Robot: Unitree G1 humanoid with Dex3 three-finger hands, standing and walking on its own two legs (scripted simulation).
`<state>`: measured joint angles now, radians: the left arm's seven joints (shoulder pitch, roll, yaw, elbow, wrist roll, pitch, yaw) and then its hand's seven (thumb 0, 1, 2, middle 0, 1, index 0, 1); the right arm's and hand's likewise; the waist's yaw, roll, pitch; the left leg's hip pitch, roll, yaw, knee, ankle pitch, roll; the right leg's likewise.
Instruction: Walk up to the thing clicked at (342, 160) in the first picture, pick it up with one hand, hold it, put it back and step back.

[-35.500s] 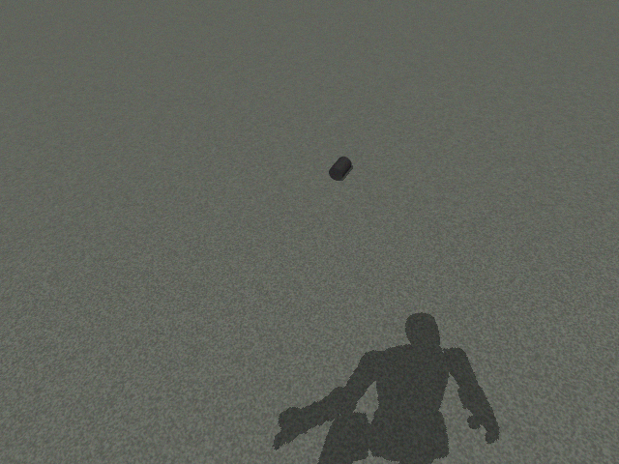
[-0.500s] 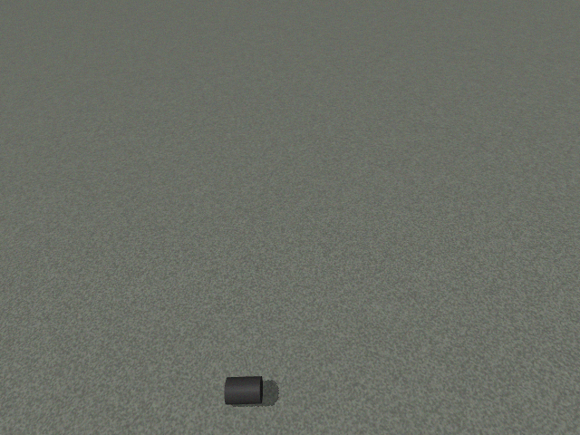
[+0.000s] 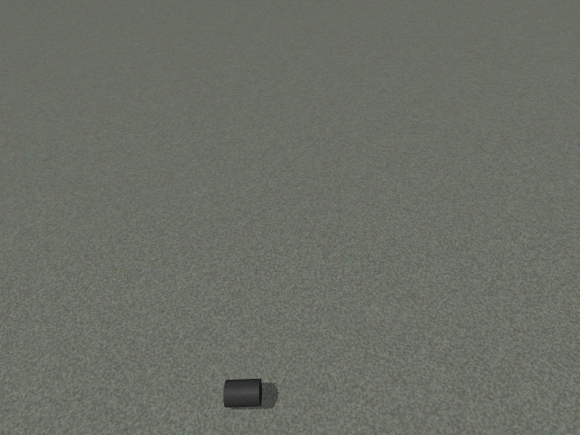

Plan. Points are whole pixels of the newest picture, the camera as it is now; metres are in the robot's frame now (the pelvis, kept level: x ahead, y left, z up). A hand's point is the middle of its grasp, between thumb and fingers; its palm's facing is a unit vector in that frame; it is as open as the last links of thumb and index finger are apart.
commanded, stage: stand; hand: left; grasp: from above
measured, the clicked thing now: (243, 392) +0.45 +0.23 -0.74
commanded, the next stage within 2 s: step back in 0.28 s
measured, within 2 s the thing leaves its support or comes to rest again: neither
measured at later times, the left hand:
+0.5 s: hand out of the picture +0.07 +0.28 -0.16, palm faces +0.00 -0.92 -0.38, open 7.3 cm
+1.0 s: hand out of the picture +0.01 +0.33 -0.18, palm faces -0.09 -0.91 -0.40, open 7.3 cm
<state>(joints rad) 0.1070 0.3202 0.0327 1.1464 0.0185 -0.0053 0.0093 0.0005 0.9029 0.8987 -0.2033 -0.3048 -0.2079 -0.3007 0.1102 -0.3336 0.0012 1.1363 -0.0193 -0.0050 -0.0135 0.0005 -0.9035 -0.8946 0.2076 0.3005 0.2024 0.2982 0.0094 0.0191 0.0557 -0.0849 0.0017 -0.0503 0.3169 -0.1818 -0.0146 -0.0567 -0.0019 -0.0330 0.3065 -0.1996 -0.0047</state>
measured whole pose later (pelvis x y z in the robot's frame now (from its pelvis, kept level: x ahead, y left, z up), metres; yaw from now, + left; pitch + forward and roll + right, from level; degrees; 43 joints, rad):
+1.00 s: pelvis -0.11 +0.07 -0.02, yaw -4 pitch -2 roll +0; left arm 0.13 0.38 0.08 0.88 0.02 0.06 0.02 0.00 0.90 0.90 -0.20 -0.30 -0.21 -0.30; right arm 0.11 -0.34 -0.04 0.86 -0.02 0.02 -0.03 0.00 -0.90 -0.89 0.21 0.30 0.21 0.30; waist -0.01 -0.02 0.21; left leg -0.31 -0.01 0.07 0.63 -0.27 0.06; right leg -0.31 0.05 0.10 0.85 -0.49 0.00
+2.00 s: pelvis -0.41 +0.03 -0.02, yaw -5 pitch -3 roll +2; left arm 0.25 0.35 0.07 0.85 0.04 0.05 -0.01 0.00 0.90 0.90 -0.21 -0.30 -0.21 -0.30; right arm 0.12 -0.42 -0.06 0.84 0.00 0.07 -0.03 0.00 -0.90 -0.89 0.21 0.30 0.20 0.30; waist 0.04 0.03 0.14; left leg -0.51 -0.09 -0.14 1.07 -0.48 0.00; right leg -0.27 -0.01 0.07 0.66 -0.34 -0.02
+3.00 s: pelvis -0.66 +0.01 -0.02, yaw +0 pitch -3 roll +2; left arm 0.25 0.40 0.07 0.93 0.03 0.00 0.01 0.00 0.90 0.90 -0.21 -0.31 -0.21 -0.30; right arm 0.20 -0.35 -0.06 0.97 -0.04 0.01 0.03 0.00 -0.90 -0.89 0.21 0.30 0.20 0.30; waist 0.04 -0.02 0.10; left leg -0.23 -0.05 0.00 0.58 -0.29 0.01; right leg -0.27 -0.06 0.01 0.76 -0.44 -0.02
